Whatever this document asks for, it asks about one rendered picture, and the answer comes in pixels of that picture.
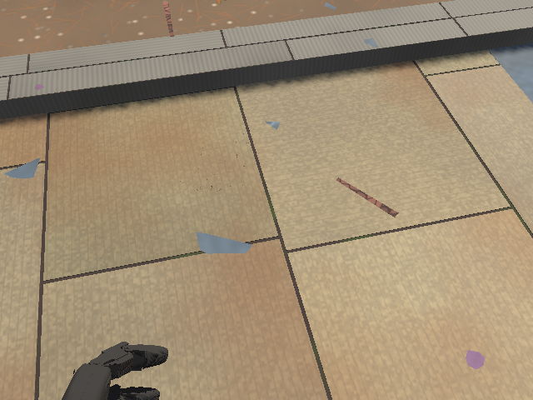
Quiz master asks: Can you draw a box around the left robot hand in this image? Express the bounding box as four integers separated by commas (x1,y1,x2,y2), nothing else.
62,342,168,400

